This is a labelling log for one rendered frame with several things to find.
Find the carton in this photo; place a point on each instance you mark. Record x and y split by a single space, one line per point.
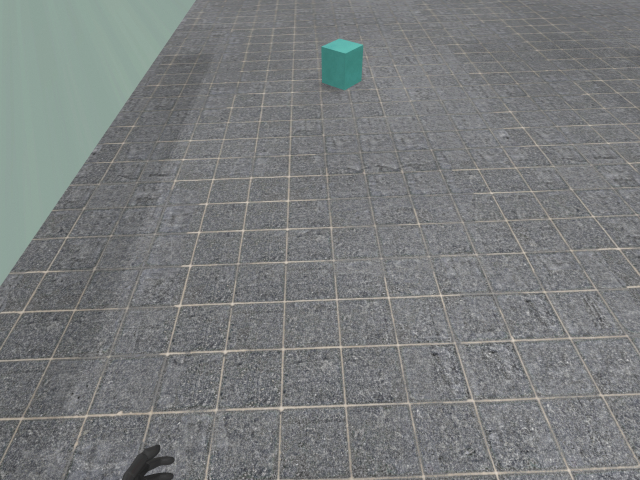
342 63

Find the robot left hand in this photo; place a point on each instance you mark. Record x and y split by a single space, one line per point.
145 462

